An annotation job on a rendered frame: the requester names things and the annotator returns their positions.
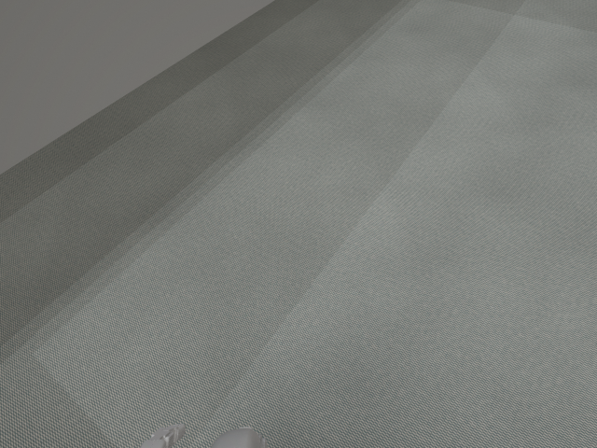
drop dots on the left robot hand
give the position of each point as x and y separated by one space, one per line
165 437

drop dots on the left robot thigh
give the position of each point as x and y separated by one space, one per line
240 438

